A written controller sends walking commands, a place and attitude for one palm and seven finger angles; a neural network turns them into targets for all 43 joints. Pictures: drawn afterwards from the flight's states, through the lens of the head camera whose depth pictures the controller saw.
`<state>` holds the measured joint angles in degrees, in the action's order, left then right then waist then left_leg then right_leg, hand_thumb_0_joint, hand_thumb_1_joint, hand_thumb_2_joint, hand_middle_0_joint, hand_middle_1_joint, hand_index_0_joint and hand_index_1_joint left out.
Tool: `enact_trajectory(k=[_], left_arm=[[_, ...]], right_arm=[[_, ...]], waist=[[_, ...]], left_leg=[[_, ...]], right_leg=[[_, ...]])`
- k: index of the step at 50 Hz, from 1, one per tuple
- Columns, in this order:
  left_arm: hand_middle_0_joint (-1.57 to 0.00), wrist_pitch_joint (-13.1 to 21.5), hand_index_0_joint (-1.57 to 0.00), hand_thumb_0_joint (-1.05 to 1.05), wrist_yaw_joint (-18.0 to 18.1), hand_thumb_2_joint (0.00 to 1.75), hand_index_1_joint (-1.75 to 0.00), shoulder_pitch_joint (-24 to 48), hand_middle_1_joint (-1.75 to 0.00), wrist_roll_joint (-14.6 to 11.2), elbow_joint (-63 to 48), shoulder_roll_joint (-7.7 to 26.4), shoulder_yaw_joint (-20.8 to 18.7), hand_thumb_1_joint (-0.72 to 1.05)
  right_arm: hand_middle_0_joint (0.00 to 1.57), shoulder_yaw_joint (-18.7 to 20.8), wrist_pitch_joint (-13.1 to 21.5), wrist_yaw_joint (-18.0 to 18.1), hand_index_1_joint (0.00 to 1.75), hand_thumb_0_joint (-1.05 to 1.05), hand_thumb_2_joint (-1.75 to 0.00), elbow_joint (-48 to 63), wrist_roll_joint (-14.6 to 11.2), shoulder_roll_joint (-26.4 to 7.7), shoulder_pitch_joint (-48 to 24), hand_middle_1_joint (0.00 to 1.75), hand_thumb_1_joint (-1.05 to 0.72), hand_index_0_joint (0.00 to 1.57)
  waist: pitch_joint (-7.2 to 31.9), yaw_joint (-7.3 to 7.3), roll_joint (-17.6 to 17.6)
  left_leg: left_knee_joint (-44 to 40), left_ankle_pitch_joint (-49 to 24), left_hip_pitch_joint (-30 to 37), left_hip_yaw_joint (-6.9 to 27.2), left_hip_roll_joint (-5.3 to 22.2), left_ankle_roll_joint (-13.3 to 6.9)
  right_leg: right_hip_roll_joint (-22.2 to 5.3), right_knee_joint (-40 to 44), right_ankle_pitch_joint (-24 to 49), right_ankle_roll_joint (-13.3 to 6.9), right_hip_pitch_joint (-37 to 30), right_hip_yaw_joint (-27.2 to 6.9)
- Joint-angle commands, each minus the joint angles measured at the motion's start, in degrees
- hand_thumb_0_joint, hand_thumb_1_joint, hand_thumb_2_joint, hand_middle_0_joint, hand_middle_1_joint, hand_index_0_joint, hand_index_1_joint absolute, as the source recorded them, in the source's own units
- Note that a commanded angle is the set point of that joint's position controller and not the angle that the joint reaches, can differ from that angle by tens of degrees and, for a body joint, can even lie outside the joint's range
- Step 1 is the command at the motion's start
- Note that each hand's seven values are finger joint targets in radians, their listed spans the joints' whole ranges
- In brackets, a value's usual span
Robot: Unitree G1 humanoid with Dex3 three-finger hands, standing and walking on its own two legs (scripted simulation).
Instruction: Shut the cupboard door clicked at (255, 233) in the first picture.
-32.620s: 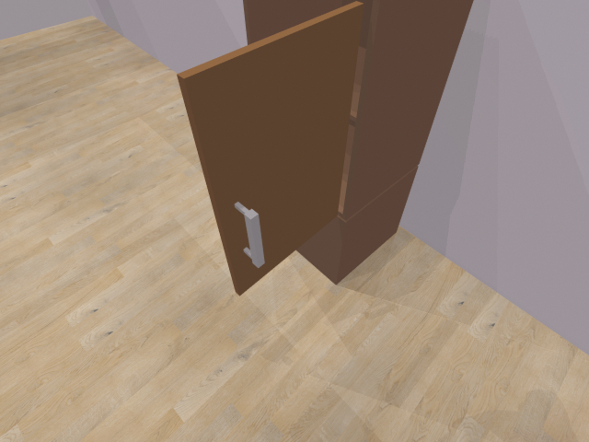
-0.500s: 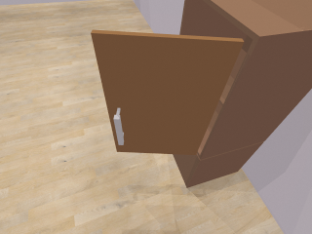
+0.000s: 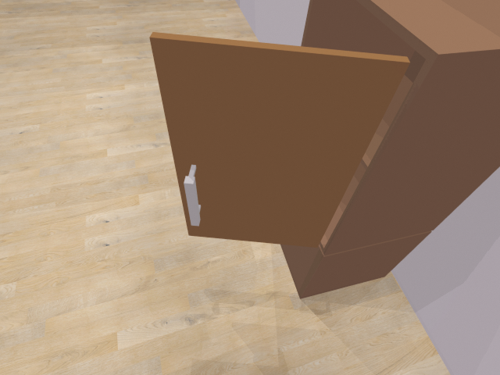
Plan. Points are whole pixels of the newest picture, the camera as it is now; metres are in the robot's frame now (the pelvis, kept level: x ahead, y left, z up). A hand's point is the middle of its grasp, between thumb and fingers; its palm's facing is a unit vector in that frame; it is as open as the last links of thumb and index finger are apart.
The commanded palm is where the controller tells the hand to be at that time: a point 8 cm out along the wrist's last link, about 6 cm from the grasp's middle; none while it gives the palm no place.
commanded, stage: come to a stop and stand still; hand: left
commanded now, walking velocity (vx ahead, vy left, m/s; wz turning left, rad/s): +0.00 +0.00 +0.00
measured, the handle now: (194, 196) +0.49 +0.16 -0.10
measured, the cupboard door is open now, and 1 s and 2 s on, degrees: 71 71 71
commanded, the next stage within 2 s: look again from close up in 0.32 s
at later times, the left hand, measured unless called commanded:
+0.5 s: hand out of the picture -0.01 +0.18 -0.17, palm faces -0.02 -0.98 -0.20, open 7.4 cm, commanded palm none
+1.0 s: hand out of the picture +0.02 +0.19 -0.16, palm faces -0.04 -0.97 -0.24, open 7.4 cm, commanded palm none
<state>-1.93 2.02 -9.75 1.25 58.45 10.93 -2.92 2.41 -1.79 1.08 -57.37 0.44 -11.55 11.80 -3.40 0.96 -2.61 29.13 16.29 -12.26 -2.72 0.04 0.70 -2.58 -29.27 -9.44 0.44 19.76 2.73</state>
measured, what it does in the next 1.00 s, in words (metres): steps on the spot: right foot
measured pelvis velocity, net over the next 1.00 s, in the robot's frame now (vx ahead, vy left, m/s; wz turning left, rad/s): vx -0.02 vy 0.00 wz -0.03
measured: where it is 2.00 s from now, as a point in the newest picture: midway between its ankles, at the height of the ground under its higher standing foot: outside the picture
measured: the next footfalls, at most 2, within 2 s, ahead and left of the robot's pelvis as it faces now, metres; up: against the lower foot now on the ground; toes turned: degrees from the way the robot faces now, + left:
right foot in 0.24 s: +0.00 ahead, -0.11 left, +0.00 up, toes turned -1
right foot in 1.76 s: +0.08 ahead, -0.14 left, +0.00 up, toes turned -5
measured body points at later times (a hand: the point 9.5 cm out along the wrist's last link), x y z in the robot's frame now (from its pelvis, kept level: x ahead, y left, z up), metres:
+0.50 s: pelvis -0.02 +0.01 +0.01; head -0.01 +0.01 +0.46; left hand -0.01 +0.23 -0.15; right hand +0.00 -0.23 -0.15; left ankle -0.02 +0.11 -0.73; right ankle -0.04 -0.11 -0.73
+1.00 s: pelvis -0.02 +0.00 +0.01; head +0.00 -0.01 +0.46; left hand +0.02 +0.24 -0.15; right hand +0.00 -0.24 -0.15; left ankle -0.02 +0.11 -0.73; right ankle -0.04 -0.11 -0.73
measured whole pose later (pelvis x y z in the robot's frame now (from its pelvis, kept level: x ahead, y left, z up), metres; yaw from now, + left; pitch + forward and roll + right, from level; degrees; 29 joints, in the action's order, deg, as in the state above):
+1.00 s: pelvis -0.02 +0.00 +0.01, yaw -2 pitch +0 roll +1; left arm 0.9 1.6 -13.8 0.5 60.9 11.4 1.1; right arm -0.8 1.1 0.9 -62.4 0.7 -11.2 14.1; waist -1.8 -0.2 -0.1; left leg 26.3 14.5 -11.5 -4.8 0.0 -1.1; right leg 0.6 -28.3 -16.9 -0.9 11.1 -1.1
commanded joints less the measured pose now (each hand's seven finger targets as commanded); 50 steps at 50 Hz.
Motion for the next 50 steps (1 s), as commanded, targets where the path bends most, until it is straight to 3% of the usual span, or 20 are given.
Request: enact_trajectory(k=[1,2,3,5,8,10,11,13,14,17,20,21,22,23,24,25,30,32,41,50], left_arm=[[-0.20,-0.5,-0.20,0.00,-0.3,0.90,-0.30,-0.5,-0.30,-0.2,-3.7,3.9,-0.9,0.90],[-0.20,-1.2,-0.20,0.00,-0.3,0.90,-0.30,-1.1,-0.30,0.4,-2.7,4.5,-1.0,0.90],[-0.20,-1.5,-0.20,0.00,-0.6,0.90,-0.30,-1.7,-0.30,0.5,-2.1,4.6,-1.0,0.90],[-0.20,-0.9,-0.20,0.00,-0.8,0.90,-0.30,-3.0,-0.30,0.2,-1.4,4.2,-0.7,0.90],[-0.20,0.2,-0.20,0.00,-0.6,0.90,-0.30,-4.1,-0.30,-0.3,-1.0,3.4,0.2,0.90],[-0.20,1.0,-0.20,0.00,-0.5,0.90,-0.30,-5.4,-0.30,-0.6,-0.4,3.4,0.6,0.90],[-0.20,1.4,-0.20,0.00,-0.2,0.90,-0.30,-7.3,-0.30,-0.6,0.6,3.5,0.7,0.90],[-0.20,2.2,-0.20,0.00,0.2,0.90,-0.30,-7.8,-0.30,-0.4,1.6,5.1,0.9,0.90],[-0.20,2.2,-0.20,0.00,0.2,0.90,-0.30,-6.4,-0.30,-0.5,1.4,5.7,1.1,0.90],[-0.20,2.8,-0.20,0.00,0.3,0.90,-0.30,-7.1,-0.30,-0.7,2.6,3.9,1.7,0.90],[-0.20,2.5,-0.20,0.00,0.2,0.90,-0.30,-6.6,-0.30,-0.7,2.8,3.5,1.8,0.90],[-0.20,4.1,-0.20,0.00,2.3,0.90,-0.30,-11.9,-0.30,0.5,3.3,4.3,2.3,0.90],[-0.20,4.1,-0.20,0.00,1.9,0.90,-0.30,-8.2,-0.30,-0.4,0.3,6.5,2.2,0.90],[-0.20,4.0,-0.20,0.00,1.3,0.90,-0.30,-6.7,-0.30,-0.3,-0.6,6.4,2.2,0.90],[-0.20,4.4,-0.20,0.00,1.0,0.90,-0.30,-7.2,-0.30,-0.2,-0.8,6.4,2.1,0.90],[-0.20,4.3,-0.20,0.00,0.8,0.90,-0.30,-8.0,-0.30,-0.4,-0.9,6.6,2.3,0.90],[-0.20,4.0,-0.20,0.00,0.2,0.90,-0.30,-7.7,-0.30,-0.3,-0.8,5.8,2.8,0.90],[-0.20,4.0,-0.20,0.00,0.2,0.90,-0.30,-7.4,-0.30,-0.5,-0.9,5.8,2.8,0.90],[-0.20,4.1,-0.20,0.00,0.1,0.90,-0.30,-7.0,-0.30,-0.6,-0.4,7.5,2.4,0.90],[-0.20,4.0,-0.20,0.00,0.1,0.90,-0.30,-5.5,-0.30,-0.5,0.4,8.7,2.2,0.90]], right_arm=[[0.20,1.0,0.5,0.5,0.30,0.00,-0.90,3.3,1.3,-8.7,1.3,0.30,-0.90,0.20],[0.20,0.6,0.9,0.5,0.30,0.00,-0.90,3.3,1.2,-7.8,-0.9,0.30,-0.90,0.20],[0.20,0.4,1.1,0.9,0.30,0.00,-0.90,3.3,1.2,-7.5,-1.3,0.30,-0.90,0.20],[0.20,-0.2,1.6,1.4,0.30,0.00,-0.90,2.7,1.0,-6.7,-0.3,0.30,-0.90,0.20],[0.20,-0.1,2.3,1.6,0.30,0.00,-0.90,1.0,0.7,-6.7,2.6,0.30,-0.90,0.20],[0.20,0.0,2.6,1.6,0.30,0.00,-0.90,0.0,0.2,-6.4,3.9,0.30,-0.90,0.20],[0.20,0.1,2.7,1.6,0.30,0.00,-0.90,-0.3,-0.1,-5.9,3.8,0.30,-0.90,0.20],[0.20,-0.2,2.8,1.3,0.30,0.00,-0.90,-0.4,-0.6,-4.0,4.1,0.30,-0.90,0.20],[0.20,-0.2,2.7,0.9,0.30,0.00,-0.90,-0.9,-0.7,-3.4,4.2,0.30,-0.90,0.20],[0.20,-0.4,2.6,0.9,0.30,0.00,-0.90,-2.5,-0.1,-4.2,4.5,0.30,-0.90,0.20],[0.20,-0.8,2.6,0.6,0.30,0.00,-0.90,-3.9,-0.2,-4.0,4.2,0.30,-0.90,0.20],[0.20,-0.7,3.4,0.0,0.30,0.00,-0.90,0.5,-0.3,-6.4,0.1,0.30,-0.90,0.20],[0.20,-1.0,2.7,-0.4,0.30,0.00,-0.90,1.7,0.2,-4.0,2.8,0.30,-0.90,0.20],[0.20,-1.1,2.8,-0.5,0.30,0.00,-0.90,1.1,0.6,-4.0,3.3,0.30,-0.90,0.20],[0.20,-1.2,3.3,-0.6,0.30,0.00,-0.90,1.0,1.0,-3.9,4.6,0.30,-0.90,0.20],[0.20,-1.3,3.2,-0.5,0.30,0.00,-0.90,1.4,0.8,-3.7,4.3,0.30,-0.90,0.20],[0.20,-1.4,3.3,-0.4,0.30,0.00,-0.90,1.6,0.6,-4.7,5.3,0.30,-0.90,0.20],[0.20,-1.4,3.5,-0.3,0.30,0.00,-0.90,1.2,0.6,-5.3,5.8,0.30,-0.90,0.20],[0.20,-1.6,4.3,0.0,0.30,0.00,-0.90,-1.3,0.4,-6.1,5.2,0.30,-0.90,0.20],[0.20,-1.6,4.2,0.2,0.30,0.00,-0.90,-2.7,0.3,-7.0,2.8,0.30,-0.90,0.20]], waist=[[-1.5,0.16,13.4],[-3.0,0.55,15.0],[-4.1,0.73,13.5],[-3.1,0.81,11.6],[3.0,0.05,9.6],[5.8,-0.08,8.5],[6.6,0.34,6.6],[6.3,-1.11,1.9],[4.4,-1.53,2.9],[5.1,-1.75,-4.9],[1.4,-1.46,-2.7],[0.4,0.45,-0.7],[2.0,-2.21,3.0],[-1.6,-2.22,6.6],[0.0,-1.95,10.8],[0.0,-1.68,10.2],[-2.2,-1.57,1.3],[-2.0,-1.53,0.3],[1.8,-0.86,1.5],[1.5,-0.83,2.0]], left_leg=[[-19.7,4.0,-11.1,15.7,16.7,-8.2],[-21.4,5.2,-11.8,14.3,14.9,-7.9],[-20.4,2.3,-10.6,13.3,13.7,-7.6],[-17.0,-11.3,-5.2,10.5,12.9,-7.8],[-11.0,-31.2,7.1,8.5,12.5,-8.9],[-7.8,-36.2,10.3,7.8,11.2,-7.6],[-6.3,-33.2,9.4,7.5,9.8,-6.1],[-5.7,-21.1,6.0,5.0,6.0,-2.4],[-7.6,-15.9,5.1,5.3,5.5,-1.9],[-7.8,-16.0,8.1,4.5,5.7,-1.7],[-10.6,-10.4,6.4,4.8,5.7,-1.9],[-0.1,-13.7,2.6,3.1,6.9,-1.1],[-3.3,-0.7,1.4,3.8,4.4,-1.1],[-5.3,0.8,-0.6,4.4,4.2,-1.5],[-5.2,-2.9,-1.0,5.1,4.7,-1.9],[-6.2,-1.5,-1.5,5.6,4.8,-2.3],[-7.9,1.9,-3.5,6.0,4.8,-3.1],[-8.4,1.4,-2.5,6.2,5.0,-3.2],[-7.7,-6.9,0.6,5.0,5.5,-3.3],[-7.5,-10.2,2.3,4.3,6.0,-2.9]], right_leg=[[0.7,-8.6,-14.0,-0.1,-4.0,-2.7],[0.8,-12.6,-14.0,-0.3,-3.5,-3.1],[1.2,-15.8,-13.1,-0.5,-2.2,-3.9],[1.1,-16.9,-12.8,-0.5,-0.1,-4.7],[0.8,-7.8,-12.6,0.2,-1.0,-3.3],[0.9,1.4,-5.9,0.2,-5.2,-3.6],[0.5,6.5,1.7,-0.2,-8.5,-5.0],[-4.2,8.1,13.5,-2.3,-11.4,-10.0],[-5.4,8.3,12.3,-2.9,-10.4,-9.8],[-4.0,8.4,11.8,-2.6,-9.5,-9.4],[-3.3,10.7,3.1,-2.2,-7.7,-9.5],[-5.0,8.5,12.8,-0.9,-7.2,-9.8],[-5.8,9.4,-6.5,-3.0,-5.2,-11.7],[-4.3,8.3,-12.8,-3.8,-1.9,-11.2],[-3.3,6.8,-8.0,-4.3,-3.3,-9.8],[-2.7,6.6,-8.5,-4.2,-4.0,-9.6],[-1.7,6.7,-11.0,-3.8,-3.2,-9.6],[-1.6,6.4,-10.6,-3.6,-2.8,-9.5],[-2.4,5.5,-1.2,-3.3,-6.4,-9.5],[-2.8,6.0,4.0,-3.1,-6.9,-9.6]])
